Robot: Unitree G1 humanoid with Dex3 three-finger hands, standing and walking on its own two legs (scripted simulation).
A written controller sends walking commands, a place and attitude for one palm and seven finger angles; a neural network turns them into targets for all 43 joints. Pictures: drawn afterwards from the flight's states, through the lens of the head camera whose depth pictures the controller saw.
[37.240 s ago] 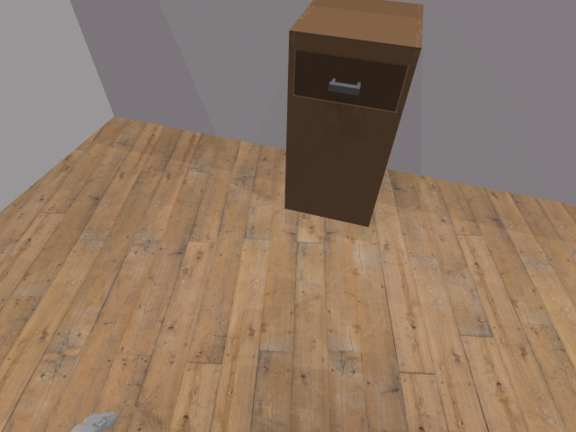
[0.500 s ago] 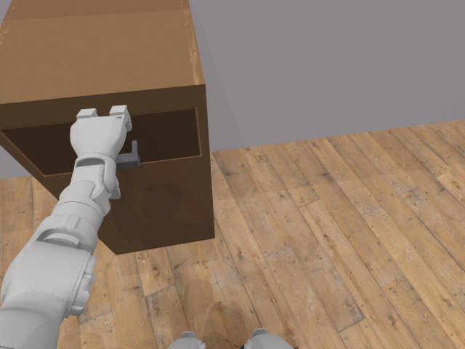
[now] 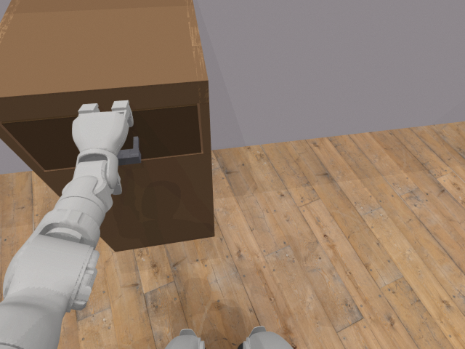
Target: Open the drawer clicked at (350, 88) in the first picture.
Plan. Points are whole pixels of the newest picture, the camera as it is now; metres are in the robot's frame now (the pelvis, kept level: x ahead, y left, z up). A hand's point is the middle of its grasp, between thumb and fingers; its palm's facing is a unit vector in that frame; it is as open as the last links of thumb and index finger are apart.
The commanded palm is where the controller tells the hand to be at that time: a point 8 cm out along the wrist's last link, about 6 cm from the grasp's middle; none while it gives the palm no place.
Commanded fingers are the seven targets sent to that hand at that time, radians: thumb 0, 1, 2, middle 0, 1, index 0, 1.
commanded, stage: lower the fingers behind the handle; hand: left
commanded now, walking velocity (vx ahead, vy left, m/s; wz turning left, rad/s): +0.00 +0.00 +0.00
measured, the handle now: (115, 150) +0.52 +0.22 -0.03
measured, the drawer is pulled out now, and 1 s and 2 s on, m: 0.00 0.00 0.00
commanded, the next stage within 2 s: lift the hand off the handle in 1.42 s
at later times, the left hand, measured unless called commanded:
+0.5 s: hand (112, 149) +0.48 +0.20 +0.02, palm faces +0.04 +0.02 -1.00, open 13.6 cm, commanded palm +0.48 +0.24 +0.02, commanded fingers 0.00 -0.50 0.30 -0.30 -1.20 -0.30 -1.20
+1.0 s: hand (112, 149) +0.49 +0.20 +0.02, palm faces +0.08 +0.03 -1.00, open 13.6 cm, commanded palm +0.47 +0.24 -0.02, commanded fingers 0.00 -0.50 0.30 -0.30 -1.20 -0.30 -1.20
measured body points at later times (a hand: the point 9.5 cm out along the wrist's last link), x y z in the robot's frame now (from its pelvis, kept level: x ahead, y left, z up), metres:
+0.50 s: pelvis -0.02 +0.00 -0.02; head +0.07 +0.01 +0.42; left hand +0.48 +0.20 +0.08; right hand +0.02 -0.27 -0.14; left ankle +0.03 +0.10 -0.69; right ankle +0.03 -0.08 -0.69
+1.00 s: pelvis -0.04 +0.01 -0.04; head +0.06 +0.03 +0.40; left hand +0.48 +0.20 +0.07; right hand +0.00 -0.25 -0.15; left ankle +0.03 +0.10 -0.69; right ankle +0.03 -0.08 -0.69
